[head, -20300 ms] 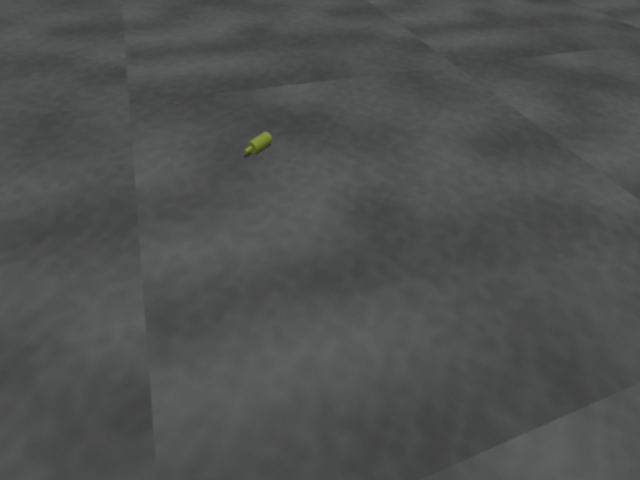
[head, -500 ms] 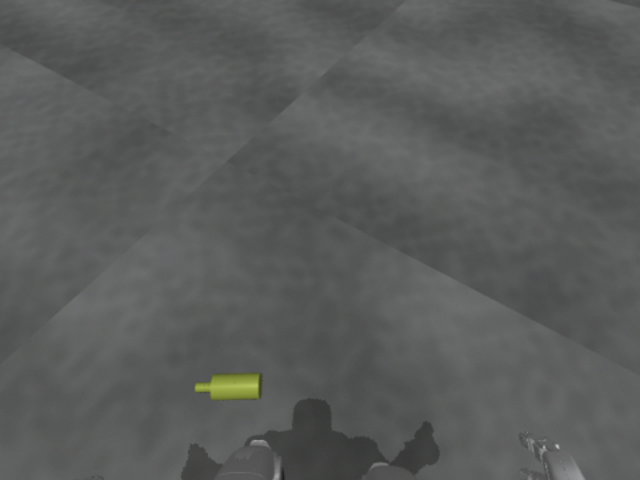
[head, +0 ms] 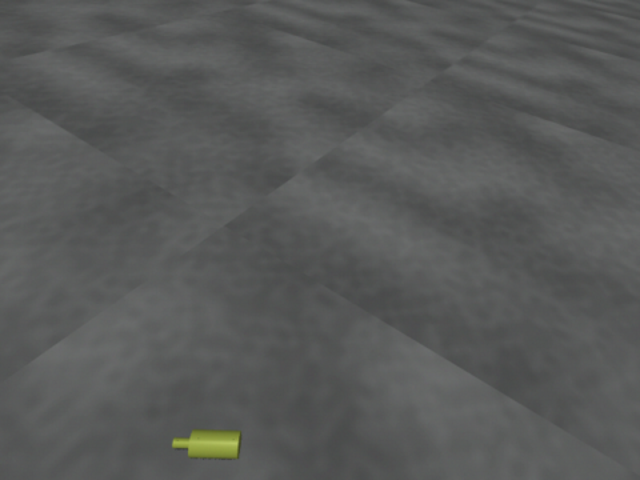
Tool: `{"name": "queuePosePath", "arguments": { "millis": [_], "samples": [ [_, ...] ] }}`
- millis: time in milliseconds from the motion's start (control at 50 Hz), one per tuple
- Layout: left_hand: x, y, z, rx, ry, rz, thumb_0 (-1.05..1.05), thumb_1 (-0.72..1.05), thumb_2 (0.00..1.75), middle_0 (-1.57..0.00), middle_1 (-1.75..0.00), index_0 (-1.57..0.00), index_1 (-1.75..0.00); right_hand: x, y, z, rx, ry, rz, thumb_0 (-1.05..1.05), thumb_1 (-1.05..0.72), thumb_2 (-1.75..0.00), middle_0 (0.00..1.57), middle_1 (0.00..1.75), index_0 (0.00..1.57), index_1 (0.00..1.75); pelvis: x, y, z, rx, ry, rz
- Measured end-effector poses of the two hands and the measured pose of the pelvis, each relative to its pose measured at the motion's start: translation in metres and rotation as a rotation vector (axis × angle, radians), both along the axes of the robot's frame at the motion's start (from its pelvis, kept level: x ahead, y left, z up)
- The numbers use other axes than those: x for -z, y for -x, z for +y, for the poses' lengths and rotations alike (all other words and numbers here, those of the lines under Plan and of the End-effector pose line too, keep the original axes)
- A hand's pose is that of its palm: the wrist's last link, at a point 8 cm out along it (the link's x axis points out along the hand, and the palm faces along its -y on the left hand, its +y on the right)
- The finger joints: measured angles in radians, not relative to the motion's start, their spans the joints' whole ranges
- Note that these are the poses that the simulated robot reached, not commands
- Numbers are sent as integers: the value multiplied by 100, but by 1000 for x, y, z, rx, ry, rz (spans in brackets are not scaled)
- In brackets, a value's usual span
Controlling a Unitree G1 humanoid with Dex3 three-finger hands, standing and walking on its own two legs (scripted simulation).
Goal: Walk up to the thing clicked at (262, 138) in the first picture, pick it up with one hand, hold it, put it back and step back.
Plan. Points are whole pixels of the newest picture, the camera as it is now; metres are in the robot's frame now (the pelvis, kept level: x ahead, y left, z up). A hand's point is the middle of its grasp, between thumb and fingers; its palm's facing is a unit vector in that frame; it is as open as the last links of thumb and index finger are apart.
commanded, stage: walk up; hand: left
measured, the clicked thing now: (206, 443) +0.43 +0.24 -0.74
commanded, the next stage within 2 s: stand in 0.80 s
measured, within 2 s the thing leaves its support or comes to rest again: neither
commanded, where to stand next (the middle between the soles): +0.07 +0.02 m, yaw -1 degrees
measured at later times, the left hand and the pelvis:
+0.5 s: hand out of the picture +0.13 +0.28 -0.16, palm faces -0.04 -0.92 -0.39, open 7.4 cm; pelvis +0.00 +0.02 -0.02, yaw -3 degrees
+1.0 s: hand out of the picture +0.09 +0.27 -0.16, palm faces -0.06 -0.94 -0.34, open 7.4 cm; pelvis +0.00 +0.02 -0.01, yaw -4 degrees
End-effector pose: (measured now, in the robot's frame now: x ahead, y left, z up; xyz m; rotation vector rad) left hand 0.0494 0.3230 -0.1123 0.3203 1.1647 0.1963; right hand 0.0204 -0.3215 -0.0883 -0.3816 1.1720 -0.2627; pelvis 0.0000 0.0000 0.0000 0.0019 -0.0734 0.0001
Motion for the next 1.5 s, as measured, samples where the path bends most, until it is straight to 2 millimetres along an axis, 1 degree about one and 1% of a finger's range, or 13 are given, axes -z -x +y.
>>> {"name": "queuePosePath", "arguments": {
  "millis": [80, 180, 260, 340, 460, 580, 680, 760, 820, 920, 1080, 1160, 1500],
  "samples": [
    [1, -2, -4, 19, -11, 42, 1, 90, 90, -21, -30, -20, -30, 4, -7, -4, 3, -9, 11, 1, -90, -90, 20, 30, 20, 30, 2, -7, -4, 24, -4, 2],
    [6, -15, -16, 24, -67, 63, 1, 90, 90, -21, -30, -20, -30, 35, -31, -12, 20, -53, 20, 1, -90, -90, 20, 30, 20, 30, 18, -16, -13, 45, 3, 6],
    [2, -29, -27, 40, -75, 31, 1, 90, 90, -21, -30, -20, -30, 51, -51, 0, 9, -96, 26, 1, -90, -90, 20, 30, 20, 30, 19, -14, -13, 35, 13, 11],
    [-3, -45, -27, 58, -74, -17, 1, 90, 90, -21, -30, -20, -30, 56, -60, 15, -12, -128, 28, 1, -91, -90, 20, 30, 20, 30, 18, -11, -6, 26, 2, 26],
    [9, -67, -6, 61, -58, -67, 1, 90, 90, -21, -30, -20, -30, 56, -50, 30, -1, -93, 29, 0, -90, -90, 20, 30, 20, 30, 26, -5, 12, 31, -25, 24],
    [15, -76, 3, 44, -13, -49, 1, 90, 90, -21, -30, -20, -30, 33, -23, 33, 27, -31, 48, 0, -90, -90, 21, 30, 21, 30, 17, -3, 19, 33, 6, 28],
    [19, -72, 1, 55, -2, -31, 1, 90, 90, -21, -30, -20, -30, 20, -16, 16, 24, 15, 45, 1, -90, -90, 21, 30, 21, 30, 15, 2, 13, 60, 7, 43],
    [21, -62, -12, 90, -4, 4, 1, 90, 90, -21, -30, -20, -30, 22, -13, -4, 40, 26, 20, 1, -90, -90, 21, 30, 21, 30, 18, 5, 6, 75, 38, 25],
    [17, -49, -18, 97, 5, 0, 1, 90, 90, -21, -30, -20, -30, 21, -12, -10, 57, 26, 21, 1, -90, -90, 20, 30, 20, 30, 16, 2, 4, 74, 27, 17],
    [14, -34, -16, 87, 0, 44, 1, 90, 90, -21, -30, -20, -30, 21, -29, 2, 77, -8, -37, 1, -90, -90, 20, 30, 20, 30, 11, 2, 10, 71, 21, 3],
    [10, -41, -11, 55, 24, 6, 1, 90, 90, -21, -30, -20, -30, 26, -40, 39, 36, -86, -26, 1, -90, -90, 20, 30, 20, 30, 5, 5, 17, 79, 15, -10],
    [6, -42, -11, 74, 22, 22, 1, 90, 90, -21, -30, -20, -30, 25, -48, 49, 33, -118, -47, 1, -90, -90, 21, 30, 20, 30, 1, 4, 18, 80, 12, -2],
    [4, -50, -6, 80, 12, 56, 1, 90, 90, -21, -30, -20, -30, 20, -31, 39, 87, -90, 32, 1, -90, -90, 20, 30, 20, 30, -5, -4, 22, 84, 7, 20]
  ]
}}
